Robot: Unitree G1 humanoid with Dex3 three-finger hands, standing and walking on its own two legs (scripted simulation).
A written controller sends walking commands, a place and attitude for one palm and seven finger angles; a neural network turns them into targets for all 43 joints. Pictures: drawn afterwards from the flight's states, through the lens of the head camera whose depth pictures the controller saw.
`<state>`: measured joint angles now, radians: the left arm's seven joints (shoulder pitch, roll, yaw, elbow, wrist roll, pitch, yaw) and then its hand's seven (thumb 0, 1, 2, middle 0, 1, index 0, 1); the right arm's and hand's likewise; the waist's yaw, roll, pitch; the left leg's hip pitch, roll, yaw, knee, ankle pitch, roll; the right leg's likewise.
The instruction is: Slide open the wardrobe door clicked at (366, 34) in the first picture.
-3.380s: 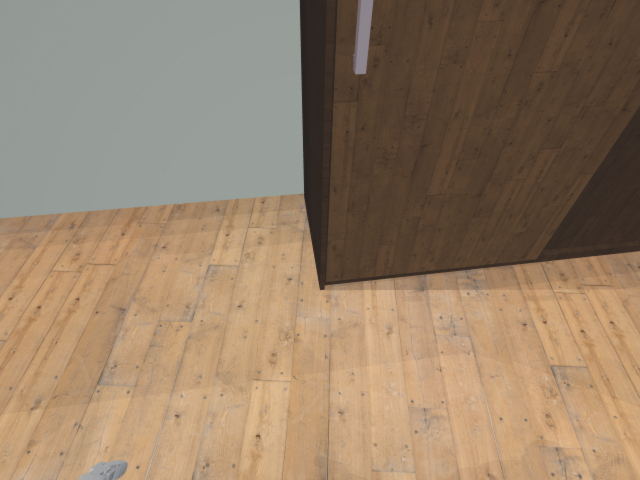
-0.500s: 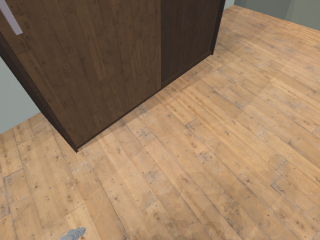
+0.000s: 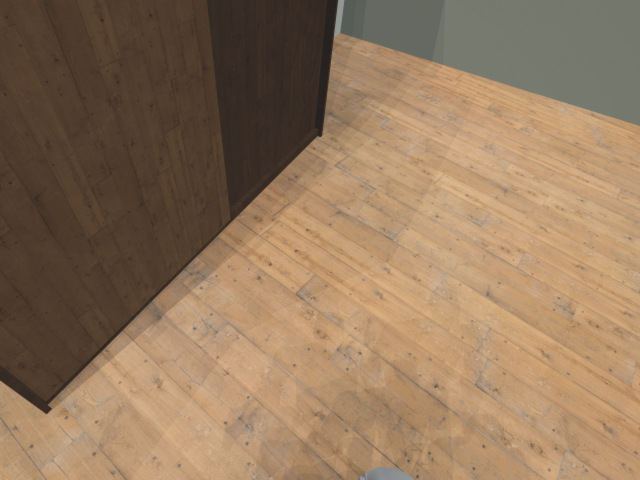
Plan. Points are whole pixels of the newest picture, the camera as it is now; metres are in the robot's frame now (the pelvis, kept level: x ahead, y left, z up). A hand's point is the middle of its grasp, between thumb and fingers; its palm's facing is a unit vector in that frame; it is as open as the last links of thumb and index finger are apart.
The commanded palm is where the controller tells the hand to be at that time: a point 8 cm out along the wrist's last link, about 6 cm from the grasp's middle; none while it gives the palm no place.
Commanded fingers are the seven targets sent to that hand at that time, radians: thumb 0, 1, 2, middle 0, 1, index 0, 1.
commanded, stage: walk to a spot facing it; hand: left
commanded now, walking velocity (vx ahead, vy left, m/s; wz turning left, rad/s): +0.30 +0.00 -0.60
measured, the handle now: out of the picture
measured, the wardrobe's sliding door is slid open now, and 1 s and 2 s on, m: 0.00 0.00 0.00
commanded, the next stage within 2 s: turn to face it in 0.26 s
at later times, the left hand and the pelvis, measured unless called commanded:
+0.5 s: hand (277, 354) +0.35 +0.08 -0.18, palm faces -0.27 -0.94 -0.20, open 7.4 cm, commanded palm none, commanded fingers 0.00 0.90 0.90 -0.20 -0.30 -0.20 -0.30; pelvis +0.19 -0.06 -0.02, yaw -13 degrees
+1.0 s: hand (214, 378) +0.30 +0.18 -0.18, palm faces +0.08 -0.97 -0.23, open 7.4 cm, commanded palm none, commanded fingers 0.00 0.90 0.90 -0.20 -0.30 -0.20 -0.30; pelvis +0.27 -0.03 -0.01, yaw +1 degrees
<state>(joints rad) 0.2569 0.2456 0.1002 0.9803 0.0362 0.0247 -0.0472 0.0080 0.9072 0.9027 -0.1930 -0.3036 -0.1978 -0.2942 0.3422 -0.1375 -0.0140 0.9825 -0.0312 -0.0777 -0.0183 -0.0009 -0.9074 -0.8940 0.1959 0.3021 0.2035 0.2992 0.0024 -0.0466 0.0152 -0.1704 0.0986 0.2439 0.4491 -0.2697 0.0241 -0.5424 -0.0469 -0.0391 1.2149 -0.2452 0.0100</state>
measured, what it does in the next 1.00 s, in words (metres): walks ahead: right foot, then left foot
